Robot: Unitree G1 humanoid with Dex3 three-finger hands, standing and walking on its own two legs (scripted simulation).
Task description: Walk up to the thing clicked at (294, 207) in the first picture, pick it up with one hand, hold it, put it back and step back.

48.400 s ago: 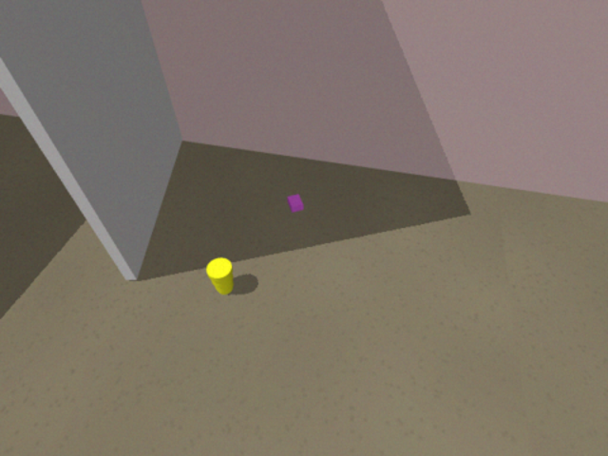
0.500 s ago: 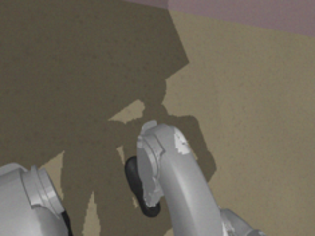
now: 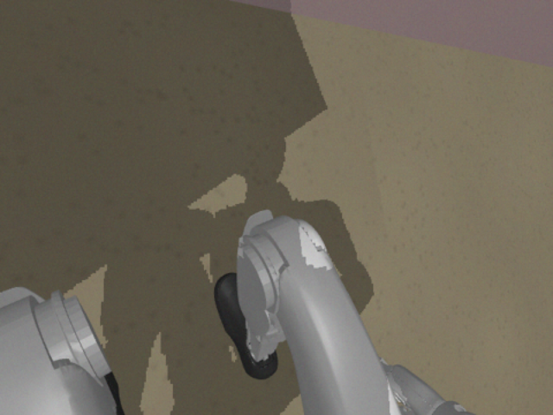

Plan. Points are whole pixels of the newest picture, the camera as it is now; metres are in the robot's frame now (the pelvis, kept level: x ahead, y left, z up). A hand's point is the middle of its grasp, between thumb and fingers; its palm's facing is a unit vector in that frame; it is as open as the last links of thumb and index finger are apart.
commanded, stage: open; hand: left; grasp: from above
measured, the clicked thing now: out of the picture +0.43 +0.38 -0.29
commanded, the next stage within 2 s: withdraw in 0.24 s
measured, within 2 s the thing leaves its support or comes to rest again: neither
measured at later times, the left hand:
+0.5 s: hand out of the picture +0.43 +0.37 -0.25, palm faces -0.35 -0.24 -0.91, open 14.1 cm
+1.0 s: hand out of the picture +0.40 +0.41 -0.11, palm faces -0.47 -0.13 -0.87, open 13.8 cm
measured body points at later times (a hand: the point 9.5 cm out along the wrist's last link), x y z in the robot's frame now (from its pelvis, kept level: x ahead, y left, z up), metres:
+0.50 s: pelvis +0.00 +0.00 +0.00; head +0.28 +0.15 +0.32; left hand +0.44 +0.38 -0.20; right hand +0.06 -0.25 -0.04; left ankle +0.07 +0.13 -0.28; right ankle +0.12 -0.12 -0.27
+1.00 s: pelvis -0.01 -0.01 +0.03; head +0.21 +0.11 +0.40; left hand +0.42 +0.41 -0.06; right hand +0.15 -0.26 -0.07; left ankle +0.07 +0.13 -0.28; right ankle +0.12 -0.12 -0.28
